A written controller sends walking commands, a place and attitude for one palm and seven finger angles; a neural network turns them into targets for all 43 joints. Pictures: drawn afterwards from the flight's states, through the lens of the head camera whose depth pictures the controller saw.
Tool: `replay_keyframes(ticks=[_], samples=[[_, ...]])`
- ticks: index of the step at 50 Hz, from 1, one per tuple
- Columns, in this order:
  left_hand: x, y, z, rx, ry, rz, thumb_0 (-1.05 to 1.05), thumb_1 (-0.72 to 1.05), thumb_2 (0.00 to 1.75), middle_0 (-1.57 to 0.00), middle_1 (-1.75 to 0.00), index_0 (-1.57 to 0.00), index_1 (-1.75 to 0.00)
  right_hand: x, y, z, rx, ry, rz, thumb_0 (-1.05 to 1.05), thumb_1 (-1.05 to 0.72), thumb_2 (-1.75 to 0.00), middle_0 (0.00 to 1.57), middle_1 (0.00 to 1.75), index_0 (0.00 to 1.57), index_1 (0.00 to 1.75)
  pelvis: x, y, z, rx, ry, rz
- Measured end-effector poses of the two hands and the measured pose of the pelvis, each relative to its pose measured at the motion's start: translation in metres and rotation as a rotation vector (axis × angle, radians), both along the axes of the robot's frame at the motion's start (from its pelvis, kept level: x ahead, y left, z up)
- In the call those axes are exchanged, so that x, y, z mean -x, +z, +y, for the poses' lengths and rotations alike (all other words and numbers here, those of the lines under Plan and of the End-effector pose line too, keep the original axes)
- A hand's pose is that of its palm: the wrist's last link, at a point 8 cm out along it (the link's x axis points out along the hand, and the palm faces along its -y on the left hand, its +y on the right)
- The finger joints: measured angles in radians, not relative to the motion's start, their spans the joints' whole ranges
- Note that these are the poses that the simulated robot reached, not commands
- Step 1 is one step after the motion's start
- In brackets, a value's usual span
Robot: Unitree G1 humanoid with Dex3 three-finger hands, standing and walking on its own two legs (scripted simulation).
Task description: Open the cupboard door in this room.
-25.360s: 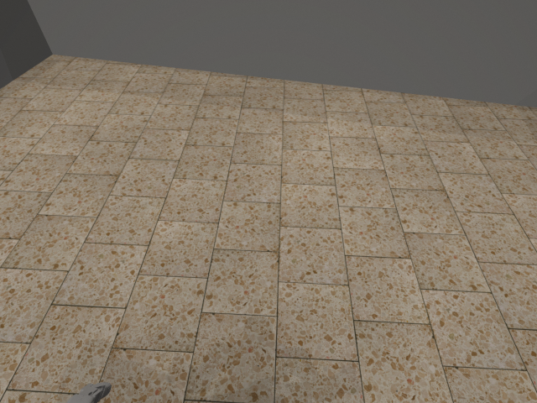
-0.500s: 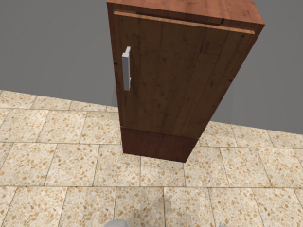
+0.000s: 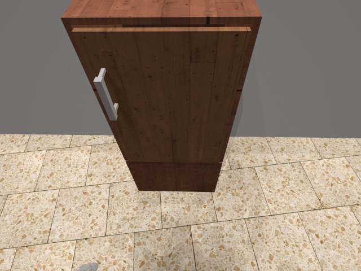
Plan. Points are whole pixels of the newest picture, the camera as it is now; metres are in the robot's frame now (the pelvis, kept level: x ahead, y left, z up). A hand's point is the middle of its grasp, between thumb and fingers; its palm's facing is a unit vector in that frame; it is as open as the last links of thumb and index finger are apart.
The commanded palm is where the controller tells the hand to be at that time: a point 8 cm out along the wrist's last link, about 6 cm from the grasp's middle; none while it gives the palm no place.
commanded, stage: come to a stop and stand still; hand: left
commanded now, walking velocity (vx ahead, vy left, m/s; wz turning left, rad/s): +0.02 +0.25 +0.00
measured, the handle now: (108, 95) +0.54 +0.22 +0.05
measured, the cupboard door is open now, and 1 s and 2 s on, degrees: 0 0 0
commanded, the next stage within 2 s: look again from close up in 1.26 s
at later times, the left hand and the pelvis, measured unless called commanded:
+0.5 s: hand out of the picture -0.08 +0.21 -0.15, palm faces +0.12 -0.96 -0.26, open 7.4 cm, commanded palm none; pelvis -0.06 +0.01 +0.01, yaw +1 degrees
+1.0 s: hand out of the picture +0.00 +0.20 -0.16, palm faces +0.02 -0.97 -0.23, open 7.3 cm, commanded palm none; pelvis -0.03 +0.01 +0.01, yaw +2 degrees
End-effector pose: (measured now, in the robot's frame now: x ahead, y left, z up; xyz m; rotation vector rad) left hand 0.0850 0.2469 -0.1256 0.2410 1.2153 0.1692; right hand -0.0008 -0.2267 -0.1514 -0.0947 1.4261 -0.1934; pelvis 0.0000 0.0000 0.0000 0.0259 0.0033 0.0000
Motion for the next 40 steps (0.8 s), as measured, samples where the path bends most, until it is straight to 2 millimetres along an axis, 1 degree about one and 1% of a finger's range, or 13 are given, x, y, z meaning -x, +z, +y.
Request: replay_keyframes(ticks=[2,5,6,11,16,19,21,24,27,30,33,37,40], samples=[[0.008,0.005,-0.015,-0.008,-0.008,0.011,0.0,0.91,0.9,-0.2,-0.3,-0.19,-0.3,0.003,-0.007,-0.01,-0.02,-0.007,0.011,0.0,-0.91,-0.9,0.2,0.3,0.2,0.3,0.003,0.0,-0.008,0.003,0.004,-0.009],[0.024,0.014,-0.032,-0.006,0.006,0.031,0.0,0.91,0.9,-0.2,-0.3,-0.19,-0.3,0.002,-0.007,-0.021,-0.036,0.004,0.018,0.0,-0.91,-0.9,0.2,0.3,0.2,0.3,0.006,0.007,-0.016,-0.017,0.009,-0.01],[0.029,0.017,-0.034,-0.014,0.022,0.033,0.0,0.92,0.9,-0.2,-0.3,-0.2,-0.3,0.001,-0.006,-0.024,-0.039,0.012,0.016,0.0,-0.91,-0.9,0.2,0.3,0.2,0.3,0.008,0.009,-0.018,-0.024,0.009,-0.01],[0.059,0.027,-0.034,-0.037,0.075,0.039,0.0,0.92,0.9,-0.2,-0.3,-0.2,-0.3,-0.008,-0.001,-0.037,-0.041,0.063,-0.012,0.0,-0.91,-0.9,0.2,0.3,0.2,0.3,0.019,0.015,-0.026,-0.042,0.02,-0.009],[0.101,0.028,-0.026,-0.041,0.129,0.069,0.0,0.91,0.9,-0.2,-0.3,-0.2,-0.3,-0.022,0.007,-0.044,-0.013,0.118,-0.059,0.0,-0.91,-0.9,0.2,0.3,0.19,0.3,0.033,0.017,-0.023,-0.046,0.032,-0.011],[0.128,0.025,-0.019,-0.029,0.151,0.104,0.0,0.91,0.9,-0.2,-0.3,-0.2,-0.3,-0.03,0.014,-0.042,0.008,0.144,-0.101,0.0,-0.91,-0.9,0.2,0.3,0.19,0.3,0.042,0.017,-0.016,-0.044,0.032,-0.013],[0.146,0.02,-0.013,-0.015,0.162,0.129,0.0,0.91,0.9,-0.2,-0.3,-0.2,-0.3,-0.034,0.019,-0.036,0.022,0.158,-0.131,0.0,-0.91,-0.9,0.2,0.3,0.19,0.3,0.047,0.017,-0.01,-0.039,0.031,-0.014],[0.169,0.01,0.0,0.014,0.175,0.165,0.0,0.91,0.9,-0.2,-0.3,-0.2,-0.3,-0.038,0.028,-0.022,0.047,0.174,-0.177,0.0,-0.91,-0.9,0.2,0.3,0.19,0.3,0.055,0.015,0.004,-0.021,0.027,-0.014],[0.184,-0.008,0.015,0.051,0.181,0.195,0.0,0.9,0.9,-0.2,-0.3,-0.2,-0.3,-0.031,0.03,-0.004,0.079,0.177,-0.222,0.0,-0.91,-0.9,0.2,0.3,0.19,0.3,0.061,0.006,0.021,0.021,0.026,-0.016],[0.189,-0.015,0.025,0.077,0.169,0.219,0.01,0.91,0.9,-0.2,-0.3,-0.2,-0.3,-0.011,0.037,0.017,0.08,0.161,-0.205,0.0,-0.91,-0.9,0.2,0.3,0.19,0.3,0.063,0.009,0.029,0.022,0.023,-0.03],[0.182,-0.014,0.028,0.101,0.157,0.214,0.01,0.91,0.9,-0.2,-0.3,-0.19,-0.3,0.011,0.041,0.033,0.069,0.143,-0.156,0.0,-0.91,-0.9,0.2,0.3,0.2,0.3,0.06,0.016,0.034,0.034,0.03,-0.027],[0.167,-0.012,0.027,0.117,0.133,0.2,0.01,0.91,0.9,-0.2,-0.3,-0.19,-0.3,0.039,0.04,0.039,0.063,0.1,-0.08,0.0,-0.93,-0.9,0.2,0.3,0.2,0.3,0.055,0.019,0.036,0.026,0.022,-0.013],[0.151,-0.01,0.021,0.112,0.106,0.197,0.01,0.91,0.9,-0.2,-0.3,-0.19,-0.3,0.058,0.034,0.04,0.048,0.064,-0.025,0.0,-0.92,-0.9,0.2,0.3,0.2,0.3,0.051,0.017,0.034,0.015,0.014,-0.005]])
